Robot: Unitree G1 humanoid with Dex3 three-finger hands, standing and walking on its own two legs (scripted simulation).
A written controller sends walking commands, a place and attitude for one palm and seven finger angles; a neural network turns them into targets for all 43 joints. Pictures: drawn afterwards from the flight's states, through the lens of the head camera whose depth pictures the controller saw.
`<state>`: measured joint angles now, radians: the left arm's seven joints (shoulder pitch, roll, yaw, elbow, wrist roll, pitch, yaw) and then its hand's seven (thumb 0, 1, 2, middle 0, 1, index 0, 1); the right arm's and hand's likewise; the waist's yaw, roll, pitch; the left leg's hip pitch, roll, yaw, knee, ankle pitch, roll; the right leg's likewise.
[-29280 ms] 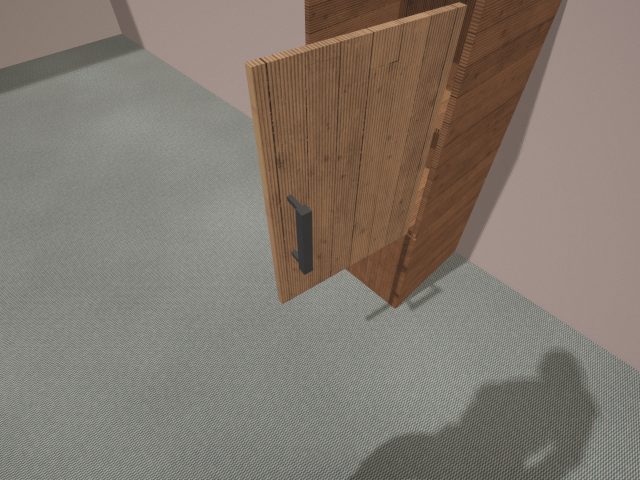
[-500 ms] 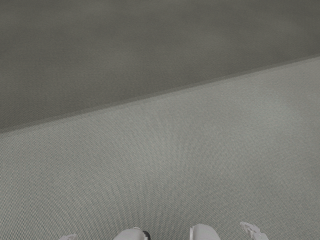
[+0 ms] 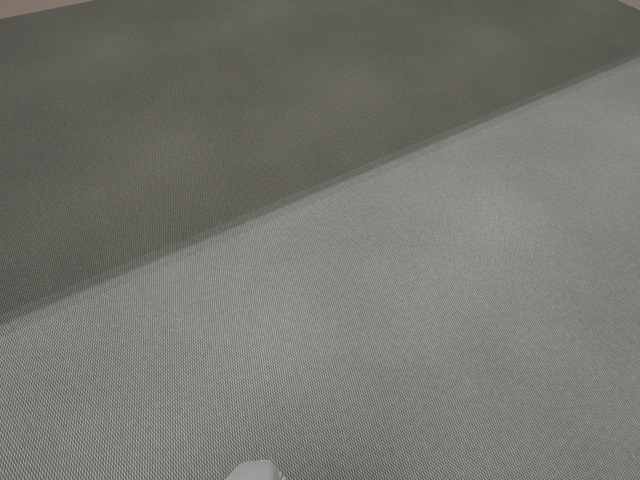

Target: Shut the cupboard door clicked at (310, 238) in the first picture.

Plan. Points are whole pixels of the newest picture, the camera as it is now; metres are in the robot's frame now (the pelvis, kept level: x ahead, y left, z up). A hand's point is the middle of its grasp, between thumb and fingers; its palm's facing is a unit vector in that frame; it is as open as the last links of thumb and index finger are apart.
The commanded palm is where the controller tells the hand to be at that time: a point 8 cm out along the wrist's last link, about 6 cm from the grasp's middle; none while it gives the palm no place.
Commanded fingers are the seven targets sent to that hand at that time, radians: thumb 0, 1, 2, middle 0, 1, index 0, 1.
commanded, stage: turn to face it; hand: left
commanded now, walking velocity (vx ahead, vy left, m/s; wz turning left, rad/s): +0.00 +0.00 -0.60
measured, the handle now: out of the picture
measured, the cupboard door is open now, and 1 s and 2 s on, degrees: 54 54 54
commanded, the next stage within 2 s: none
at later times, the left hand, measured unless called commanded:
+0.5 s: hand (223, 404) +0.23 +0.17 -0.15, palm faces -0.31 -0.91 -0.29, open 7.4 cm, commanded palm none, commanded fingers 0.00 0.90 0.90 -0.20 -0.30 -0.20 -0.30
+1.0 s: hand (244, 404) +0.23 +0.14 -0.18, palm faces -0.53 -0.83 -0.18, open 7.4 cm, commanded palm none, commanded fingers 0.00 0.90 0.90 -0.20 -0.30 -0.20 -0.30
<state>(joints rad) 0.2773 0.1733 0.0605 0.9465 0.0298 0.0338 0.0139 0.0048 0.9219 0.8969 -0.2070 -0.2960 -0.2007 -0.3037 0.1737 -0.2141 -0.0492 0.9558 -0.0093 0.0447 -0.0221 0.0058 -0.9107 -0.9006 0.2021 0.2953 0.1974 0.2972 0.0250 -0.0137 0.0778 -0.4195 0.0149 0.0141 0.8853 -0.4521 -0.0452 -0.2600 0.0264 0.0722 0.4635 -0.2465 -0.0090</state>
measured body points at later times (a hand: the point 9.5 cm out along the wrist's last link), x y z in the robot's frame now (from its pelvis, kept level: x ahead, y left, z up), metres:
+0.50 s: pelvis +0.03 +0.00 -0.02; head +0.06 -0.02 +0.43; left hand +0.24 +0.21 -0.13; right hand -0.01 -0.26 -0.16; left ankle +0.02 +0.13 -0.74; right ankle +0.00 -0.11 -0.74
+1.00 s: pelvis +0.06 +0.01 +0.00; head +0.11 +0.01 +0.44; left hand +0.26 +0.18 -0.16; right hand -0.01 -0.25 -0.12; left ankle +0.12 +0.11 -0.74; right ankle -0.03 -0.09 -0.67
